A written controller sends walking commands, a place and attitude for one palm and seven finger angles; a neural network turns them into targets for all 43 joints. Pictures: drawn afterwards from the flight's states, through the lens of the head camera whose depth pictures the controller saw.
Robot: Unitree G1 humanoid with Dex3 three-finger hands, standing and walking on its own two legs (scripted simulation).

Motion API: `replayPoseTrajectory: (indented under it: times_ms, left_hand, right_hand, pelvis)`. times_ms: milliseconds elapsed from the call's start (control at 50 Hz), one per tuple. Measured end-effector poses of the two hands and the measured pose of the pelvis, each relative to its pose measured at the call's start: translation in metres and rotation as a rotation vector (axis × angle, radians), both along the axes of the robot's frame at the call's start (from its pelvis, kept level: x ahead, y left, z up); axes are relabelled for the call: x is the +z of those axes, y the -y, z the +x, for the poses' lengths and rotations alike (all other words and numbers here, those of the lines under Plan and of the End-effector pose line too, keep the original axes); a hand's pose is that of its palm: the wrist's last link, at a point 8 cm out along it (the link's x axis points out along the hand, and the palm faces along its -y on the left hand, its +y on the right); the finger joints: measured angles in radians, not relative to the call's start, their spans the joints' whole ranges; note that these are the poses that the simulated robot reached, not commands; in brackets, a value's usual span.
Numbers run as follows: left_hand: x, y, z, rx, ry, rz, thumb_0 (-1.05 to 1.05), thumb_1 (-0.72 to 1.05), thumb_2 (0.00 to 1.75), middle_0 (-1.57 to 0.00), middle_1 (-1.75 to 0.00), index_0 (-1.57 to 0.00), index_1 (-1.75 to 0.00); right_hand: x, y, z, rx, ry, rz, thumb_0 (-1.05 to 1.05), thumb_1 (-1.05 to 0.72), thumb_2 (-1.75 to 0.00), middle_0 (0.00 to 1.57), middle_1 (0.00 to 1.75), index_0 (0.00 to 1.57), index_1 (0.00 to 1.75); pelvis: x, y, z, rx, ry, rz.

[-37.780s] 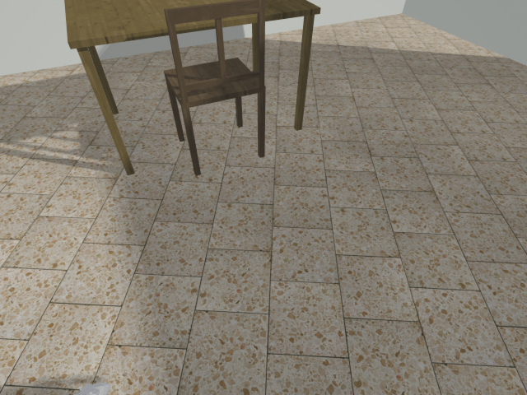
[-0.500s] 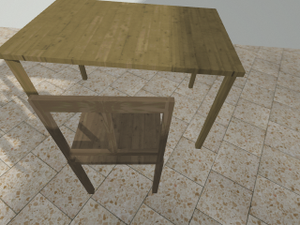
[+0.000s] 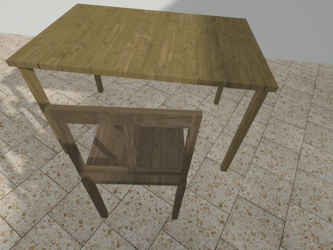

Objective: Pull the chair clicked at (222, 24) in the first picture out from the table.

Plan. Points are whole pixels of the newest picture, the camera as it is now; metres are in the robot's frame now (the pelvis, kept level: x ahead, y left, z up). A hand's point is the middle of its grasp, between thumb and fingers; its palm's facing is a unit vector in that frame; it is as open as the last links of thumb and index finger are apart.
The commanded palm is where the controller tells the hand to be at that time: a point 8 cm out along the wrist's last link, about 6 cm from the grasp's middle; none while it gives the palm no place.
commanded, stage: look again from close up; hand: left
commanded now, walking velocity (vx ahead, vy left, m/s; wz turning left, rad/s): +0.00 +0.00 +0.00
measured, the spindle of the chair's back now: (130, 149) +0.45 +0.15 -0.09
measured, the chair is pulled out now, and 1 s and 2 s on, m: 0.21 0.21 0.21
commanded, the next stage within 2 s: none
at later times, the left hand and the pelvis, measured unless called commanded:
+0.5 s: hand out of the picture -0.02 +0.15 -0.18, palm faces +0.01 -0.99 -0.14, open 7.4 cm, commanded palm none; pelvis +0.00 +0.00 +0.00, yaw -1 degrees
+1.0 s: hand out of the picture -0.02 +0.15 -0.18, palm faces +0.00 -0.99 -0.13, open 7.4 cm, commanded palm none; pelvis +0.01 +0.00 +0.01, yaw -1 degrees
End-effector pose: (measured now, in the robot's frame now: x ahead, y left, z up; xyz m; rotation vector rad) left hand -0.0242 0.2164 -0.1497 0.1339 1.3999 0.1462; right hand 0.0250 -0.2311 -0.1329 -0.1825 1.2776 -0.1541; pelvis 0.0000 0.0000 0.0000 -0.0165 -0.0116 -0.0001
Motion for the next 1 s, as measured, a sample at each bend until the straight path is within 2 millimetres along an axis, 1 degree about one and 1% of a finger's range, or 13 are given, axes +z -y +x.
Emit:
replayPoseTrajectory:
  times_ms: [80, 160, 340, 500, 640, 780, 1000]
  left_hand:
    - [-0.002, 0.004, -0.004, 0.000, -0.007, -0.015, 0.01, 0.91, 0.90, -0.20, -0.30, -0.20, -0.30]
    - [-0.003, 0.009, -0.005, 0.000, -0.010, -0.029, 0.01, 0.91, 0.90, -0.20, -0.30, -0.20, -0.30]
    - [-0.004, 0.016, -0.006, -0.006, -0.022, -0.047, 0.01, 0.91, 0.90, -0.20, -0.30, -0.20, -0.30]
    - [-0.004, 0.015, -0.003, -0.013, -0.029, -0.042, 0.01, 0.91, 0.90, -0.20, -0.30, -0.20, -0.30]
    - [-0.003, 0.012, 0.001, -0.016, -0.025, -0.036, 0.01, 0.91, 0.90, -0.20, -0.30, -0.20, -0.30]
    - [-0.003, 0.011, 0.003, -0.016, -0.026, -0.038, 0.01, 0.91, 0.90, -0.20, -0.30, -0.20, -0.30]
    - [-0.004, 0.011, 0.000, -0.015, -0.038, -0.052, 0.01, 0.91, 0.90, -0.20, -0.30, -0.20, -0.30]
  right_hand:
    - [0.004, 0.002, 0.005, 0.004, 0.013, -0.008, 0.00, -0.92, -0.90, 0.20, 0.29, 0.20, 0.30]
    - [0.007, 0.003, 0.005, 0.002, 0.010, -0.012, 0.00, -0.92, -0.90, 0.20, 0.29, 0.20, 0.30]
    - [0.006, 0.003, -0.009, -0.016, -0.038, -0.010, 0.00, -0.92, -0.90, 0.20, 0.29, 0.20, 0.30]
    - [0.004, -0.003, -0.024, -0.039, -0.082, 0.002, 0.00, -0.92, -0.90, 0.20, 0.29, 0.20, 0.30]
    - [0.002, -0.010, -0.033, -0.050, -0.110, 0.017, 0.00, -0.92, -0.90, 0.20, 0.29, 0.20, 0.30]
    - [0.002, -0.014, -0.037, -0.059, -0.120, 0.022, 0.00, -0.92, -0.90, 0.20, 0.29, 0.20, 0.30]
    - [0.003, -0.017, -0.036, -0.064, -0.118, 0.014, 0.00, -0.92, -0.90, 0.20, 0.29, 0.20, 0.30]
  pelvis:
    - [0.001, 0.001, 0.000, -0.002, 0.001, 0.001]
    - [0.002, 0.003, 0.000, -0.003, 0.002, 0.002]
    - [0.004, 0.004, 0.001, -0.006, 0.000, 0.002]
    - [0.004, 0.004, 0.004, -0.010, 0.005, 0.001]
    - [0.005, 0.003, 0.005, -0.011, 0.005, 0.003]
    - [0.005, 0.001, 0.006, -0.013, 0.006, 0.002]
    - [0.005, -0.003, 0.006, -0.018, 0.005, 0.003]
